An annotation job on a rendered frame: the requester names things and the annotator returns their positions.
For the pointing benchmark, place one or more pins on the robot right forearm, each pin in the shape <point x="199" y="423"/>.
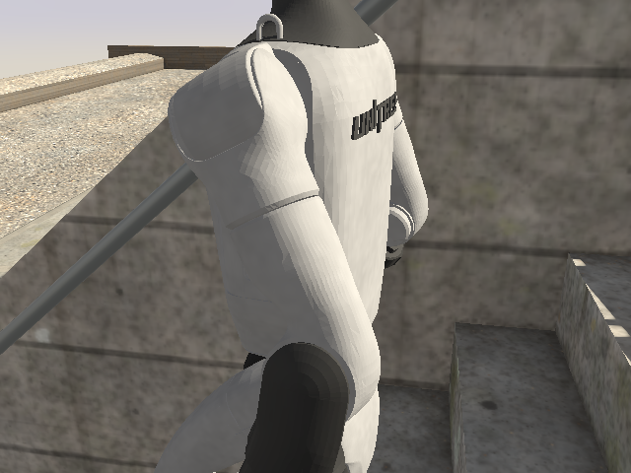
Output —
<point x="393" y="254"/>

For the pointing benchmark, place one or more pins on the robot left forearm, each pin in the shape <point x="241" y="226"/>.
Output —
<point x="301" y="414"/>

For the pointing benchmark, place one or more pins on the robot left upper arm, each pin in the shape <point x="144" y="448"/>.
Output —
<point x="241" y="127"/>

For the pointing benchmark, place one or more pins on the robot torso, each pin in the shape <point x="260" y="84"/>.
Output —
<point x="350" y="101"/>

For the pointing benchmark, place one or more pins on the humanoid robot head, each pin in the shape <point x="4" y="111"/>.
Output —
<point x="331" y="23"/>

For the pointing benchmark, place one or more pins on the robot right hand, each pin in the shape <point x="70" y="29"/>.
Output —
<point x="252" y="359"/>

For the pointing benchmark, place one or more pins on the robot right upper arm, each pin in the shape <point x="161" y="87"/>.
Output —
<point x="408" y="204"/>

